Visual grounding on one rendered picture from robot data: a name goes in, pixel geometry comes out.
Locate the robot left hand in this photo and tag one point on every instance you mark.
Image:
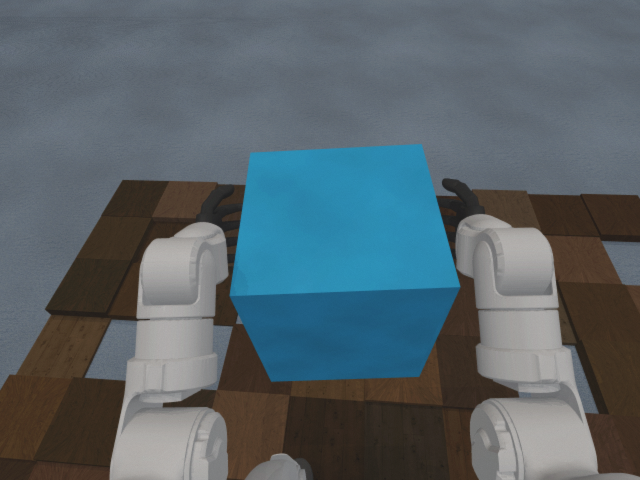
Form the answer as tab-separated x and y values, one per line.
212	214

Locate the carton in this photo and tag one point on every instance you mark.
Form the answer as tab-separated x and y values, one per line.
343	268

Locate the robot left thigh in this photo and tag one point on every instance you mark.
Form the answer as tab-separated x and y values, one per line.
277	470

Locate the right robot upper arm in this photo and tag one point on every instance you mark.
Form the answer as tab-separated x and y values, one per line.
532	438

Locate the robot left foot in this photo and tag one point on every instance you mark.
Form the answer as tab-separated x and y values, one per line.
305	465

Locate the right robot forearm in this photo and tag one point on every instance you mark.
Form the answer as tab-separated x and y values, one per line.
514	279

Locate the left robot upper arm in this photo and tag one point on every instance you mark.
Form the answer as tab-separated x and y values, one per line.
172	443

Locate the robot right hand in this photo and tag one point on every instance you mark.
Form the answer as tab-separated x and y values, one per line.
470	206

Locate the left robot forearm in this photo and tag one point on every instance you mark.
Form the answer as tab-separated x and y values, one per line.
174	356

